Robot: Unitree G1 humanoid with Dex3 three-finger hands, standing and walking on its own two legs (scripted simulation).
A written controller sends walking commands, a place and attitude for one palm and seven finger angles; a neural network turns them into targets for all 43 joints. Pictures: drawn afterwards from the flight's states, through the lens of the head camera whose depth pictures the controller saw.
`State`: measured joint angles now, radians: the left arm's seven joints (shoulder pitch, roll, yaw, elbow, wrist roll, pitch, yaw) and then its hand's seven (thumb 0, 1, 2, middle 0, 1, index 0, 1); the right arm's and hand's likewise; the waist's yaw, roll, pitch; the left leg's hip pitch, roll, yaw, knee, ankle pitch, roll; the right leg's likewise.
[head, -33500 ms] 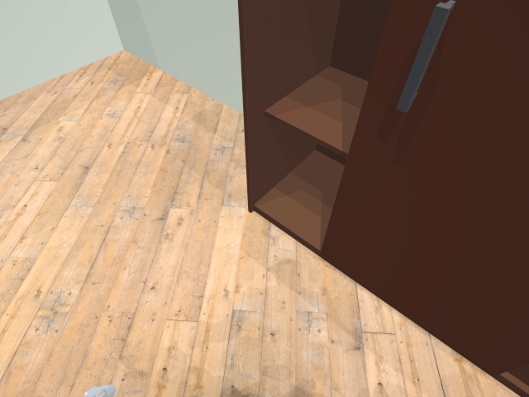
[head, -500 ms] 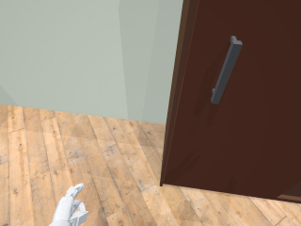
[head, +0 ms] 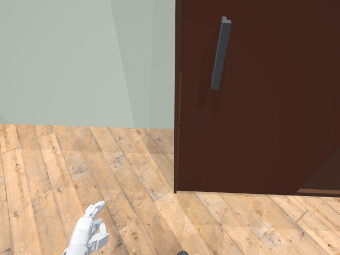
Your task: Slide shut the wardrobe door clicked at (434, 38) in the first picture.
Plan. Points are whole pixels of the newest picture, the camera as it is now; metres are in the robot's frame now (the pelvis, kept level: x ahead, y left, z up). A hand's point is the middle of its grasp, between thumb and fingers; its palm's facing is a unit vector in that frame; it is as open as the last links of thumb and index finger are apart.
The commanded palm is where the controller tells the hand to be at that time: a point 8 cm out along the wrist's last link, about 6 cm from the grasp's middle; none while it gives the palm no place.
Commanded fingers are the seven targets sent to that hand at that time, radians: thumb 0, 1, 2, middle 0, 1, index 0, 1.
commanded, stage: step back with the hand held close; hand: right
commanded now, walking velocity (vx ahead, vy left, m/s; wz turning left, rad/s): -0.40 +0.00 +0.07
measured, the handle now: (219, 55) +0.60 -0.14 +0.19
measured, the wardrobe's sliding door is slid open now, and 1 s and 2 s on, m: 0.00 0.00 0.00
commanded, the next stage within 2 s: stop stepping back and stand still in 0.08 s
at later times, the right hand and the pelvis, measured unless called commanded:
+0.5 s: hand out of the picture +0.09 -0.27 +0.17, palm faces +0.26 +0.85 -0.46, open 7.4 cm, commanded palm +0.04 -0.32 +0.20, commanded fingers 0.00 -0.90 -0.90 0.20 0.30 0.20 0.30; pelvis -0.13 -0.04 +0.02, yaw +6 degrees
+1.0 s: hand out of the picture +0.04 -0.32 +0.20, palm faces +0.43 +0.79 -0.44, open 7.5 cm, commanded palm -0.01 -0.36 +0.20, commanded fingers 0.00 -0.90 -0.90 0.20 0.30 0.20 0.30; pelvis -0.18 -0.07 +0.01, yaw +5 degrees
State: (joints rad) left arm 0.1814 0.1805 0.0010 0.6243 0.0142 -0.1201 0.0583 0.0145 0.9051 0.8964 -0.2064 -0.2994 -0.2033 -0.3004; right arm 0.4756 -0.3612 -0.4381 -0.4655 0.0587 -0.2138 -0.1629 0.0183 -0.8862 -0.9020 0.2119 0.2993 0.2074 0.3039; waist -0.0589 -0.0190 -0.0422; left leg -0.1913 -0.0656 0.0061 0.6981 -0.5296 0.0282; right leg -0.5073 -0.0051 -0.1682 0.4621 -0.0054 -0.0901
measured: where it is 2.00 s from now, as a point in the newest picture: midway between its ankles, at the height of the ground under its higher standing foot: outside the picture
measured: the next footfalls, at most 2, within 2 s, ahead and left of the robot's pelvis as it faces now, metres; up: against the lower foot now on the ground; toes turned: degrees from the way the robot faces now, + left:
left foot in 0.04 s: -0.07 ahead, +0.12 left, +0.00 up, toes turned +0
right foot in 0.22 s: +0.02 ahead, -0.11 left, +0.00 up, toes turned +3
